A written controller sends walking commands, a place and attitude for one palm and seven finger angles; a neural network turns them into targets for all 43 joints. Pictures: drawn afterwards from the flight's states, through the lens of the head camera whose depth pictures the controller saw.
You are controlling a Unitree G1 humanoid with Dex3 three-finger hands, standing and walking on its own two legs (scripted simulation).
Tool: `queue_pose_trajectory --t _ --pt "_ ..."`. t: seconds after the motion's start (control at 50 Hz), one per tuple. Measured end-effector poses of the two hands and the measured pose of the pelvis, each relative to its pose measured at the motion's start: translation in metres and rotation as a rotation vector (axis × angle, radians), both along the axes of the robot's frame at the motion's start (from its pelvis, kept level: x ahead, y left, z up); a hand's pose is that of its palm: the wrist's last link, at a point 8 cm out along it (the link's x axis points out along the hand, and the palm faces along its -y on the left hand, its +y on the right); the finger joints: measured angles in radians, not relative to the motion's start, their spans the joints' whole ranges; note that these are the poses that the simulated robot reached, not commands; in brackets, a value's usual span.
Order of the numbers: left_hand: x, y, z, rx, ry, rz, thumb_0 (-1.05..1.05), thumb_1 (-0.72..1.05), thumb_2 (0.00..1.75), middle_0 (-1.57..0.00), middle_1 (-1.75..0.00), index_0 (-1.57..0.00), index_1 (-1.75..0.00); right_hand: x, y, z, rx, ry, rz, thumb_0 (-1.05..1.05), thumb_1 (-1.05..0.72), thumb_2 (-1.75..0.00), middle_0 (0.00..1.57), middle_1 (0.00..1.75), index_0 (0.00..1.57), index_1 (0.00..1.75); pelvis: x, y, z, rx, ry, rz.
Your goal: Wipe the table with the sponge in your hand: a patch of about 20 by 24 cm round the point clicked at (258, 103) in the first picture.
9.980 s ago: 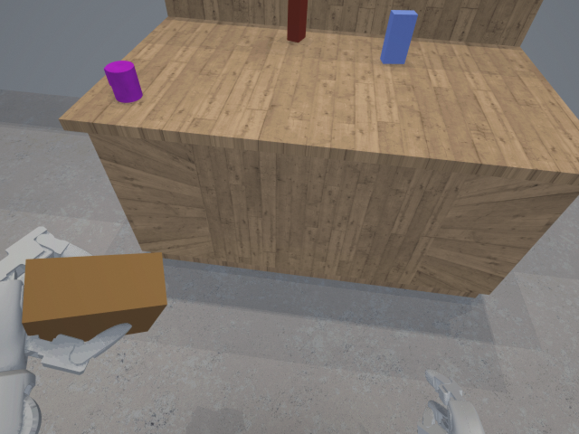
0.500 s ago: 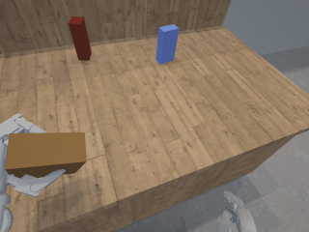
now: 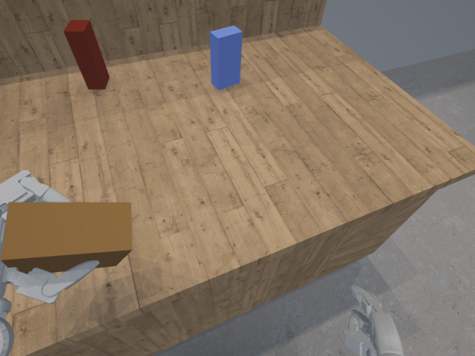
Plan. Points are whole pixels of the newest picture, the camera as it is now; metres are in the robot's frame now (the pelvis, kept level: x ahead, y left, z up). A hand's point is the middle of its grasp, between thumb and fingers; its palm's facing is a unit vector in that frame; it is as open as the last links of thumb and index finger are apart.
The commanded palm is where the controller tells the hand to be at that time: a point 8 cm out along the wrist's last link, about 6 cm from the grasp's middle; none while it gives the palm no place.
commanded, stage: come to a stop and stand still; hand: left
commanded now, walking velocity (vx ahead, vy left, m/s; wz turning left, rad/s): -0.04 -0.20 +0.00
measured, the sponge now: (89, 239) +0.23 +0.21 +0.14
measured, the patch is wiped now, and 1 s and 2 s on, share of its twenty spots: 0.00 0.00 0.00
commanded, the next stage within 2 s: none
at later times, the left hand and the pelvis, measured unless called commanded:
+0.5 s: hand out of the picture +0.24 +0.31 +0.18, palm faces +0.46 -0.77 -0.44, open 9.7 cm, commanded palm +0.15 +0.30 +0.18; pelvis -0.01 +0.02 +0.00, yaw -1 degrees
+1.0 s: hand out of the picture +0.19 +0.37 +0.17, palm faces +0.39 -0.86 -0.34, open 9.7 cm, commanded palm +0.14 +0.40 +0.18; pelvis -0.02 +0.12 +0.00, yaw +1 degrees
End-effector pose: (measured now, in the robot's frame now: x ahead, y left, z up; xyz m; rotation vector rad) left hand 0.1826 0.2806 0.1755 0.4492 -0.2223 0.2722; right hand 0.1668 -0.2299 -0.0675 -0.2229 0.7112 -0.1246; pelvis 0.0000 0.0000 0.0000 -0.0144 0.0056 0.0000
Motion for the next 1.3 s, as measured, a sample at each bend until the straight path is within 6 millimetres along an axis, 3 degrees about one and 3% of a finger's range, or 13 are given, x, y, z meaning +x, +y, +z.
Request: queue_pose_trajectory --t 0.16,0.28,0.38,0.44,0.48,0.52,0.62,0.68,0.74,0.84,0.98,1.12,1.3 --pt "-0.004 -0.014 0.001 -0.005 -0.018 0.0 -0.01 -0.45 1.01 -0.79 -1.35 -0.79 -1.35 -0.007 -0.024 -0.002 -0.014 0.006 -0.034 0.01 -0.9 -0.89 0.2 0.3 0.2 0.3 -0.001 -0.013 -0.004 -0.005 -0.005 0.004" --pt "-0.009 -0.008 -0.005 -0.029 0.005 0.044 -0.01 -0.45 1.02 -0.79 -1.35 -0.79 -1.35 -0.011 -0.021 -0.004 -0.017 0.039 -0.029 0.02 -0.9 -0.89 0.2 0.3 0.2 0.3 0.003 -0.009 0.0 -0.009 -0.007 0.006" --pt "-0.006 0.007 0.004 0.038 -0.004 0.052 -0.01 -0.46 1.02 -0.79 -1.35 -0.79 -1.35 -0.007 -0.003 -0.004 -0.018 0.043 0.011 0.02 -0.9 -0.89 0.2 0.3 0.2 0.3 0.002 0.001 0.003 -0.009 -0.014 0.008" --pt "0.007 0.044 0.027 0.144 -0.105 0.088 -0.01 -0.46 1.02 -0.79 -1.35 -0.79 -1.35 -0.006 0.013 -0.003 -0.011 0.044 0.057 0.02 -0.9 -0.89 0.2 0.3 0.2 0.3 -0.007 0.006 0.005 -0.006 -0.008 0.004" --pt "0.01 0.063 0.027 0.123 -0.113 0.133 -0.01 -0.46 1.02 -0.79 -1.35 -0.79 -1.35 -0.005 0.022 -0.002 0.009 0.017 0.059 0.02 -0.9 -0.89 0.2 0.3 0.2 0.3 -0.012 0.016 0.004 -0.004 -0.008 -0.007" --pt "0.009 0.066 0.019 0.083 -0.082 0.131 -0.01 -0.45 1.02 -0.79 -1.35 -0.79 -1.35 -0.006 0.03 -0.001 0.028 -0.012 0.053 0.02 -0.9 -0.89 0.2 0.3 0.21 0.3 -0.015 0.028 0.004 -0.002 -0.011 -0.013" --pt "-0.013 0.045 -0.015 -0.022 0.044 -0.019 -0.01 -0.45 1.02 -0.79 -1.35 -0.79 -1.35 -0.014 0.056 0.002 0.033 -0.041 0.023 0.01 -0.9 -0.89 0.2 0.3 0.21 0.3 -0.017 0.057 0.002 -0.007 -0.018 -0.018" --pt "-0.026 0.057 -0.025 -0.036 0.062 -0.047 -0.01 -0.45 1.02 -0.79 -1.35 -0.79 -1.35 -0.02 0.074 0.006 0.002 -0.021 0.025 0.01 -0.9 -0.89 0.2 0.3 0.2 0.3 -0.017 0.068 0.002 -0.01 -0.021 -0.006" --pt "-0.033 0.087 -0.023 -0.016 0.013 0.009 -0.01 -0.45 1.02 -0.79 -1.35 -0.79 -1.35 -0.022 0.091 0.01 -0.027 -0.008 0.05 0.02 -0.9 -0.89 0.2 0.3 0.2 0.3 -0.019 0.078 0.001 -0.013 -0.024 0.007" --pt "-0.034 0.129 -0.002 0.009 -0.138 0.117 -0.01 -0.45 1.02 -0.79 -1.35 -0.78 -1.35 -0.016 0.121 0.011 -0.034 -0.024 0.115 0.02 -0.9 -0.89 0.2 0.3 0.21 0.3 -0.023 0.096 0.0 -0.014 -0.031 0.025" --pt "-0.029 0.127 0.005 -0.011 -0.167 0.044 -0.01 -0.45 1.02 -0.79 -1.35 -0.78 -1.35 -0.008 0.156 0.012 0.024 -0.057 0.138 0.02 -0.9 -0.89 0.2 0.3 0.21 0.3 -0.022 0.12 0.001 -0.007 -0.023 0.014" --pt "-0.025 0.138 -0.011 0.025 -0.019 0.016 -0.01 -0.45 1.02 -0.79 -1.35 -0.78 -1.35 -0.017 0.164 0.006 0.031 -0.018 0.112 0.01 -0.9 -0.89 0.2 0.3 0.21 0.3 -0.028 0.13 0.002 -0.011 -0.003 0.005" --pt "-0.05 0.142 0.005 0.056 -0.054 -0.005 -0.01 -0.45 1.02 -0.79 -1.35 -0.78 -1.35 -0.04 0.151 0.006 -0.009 0.011 0.072 0.02 -0.9 -0.89 0.2 0.3 0.21 0.3 -0.043 0.137 0.002 -0.018 -0.018 0.004"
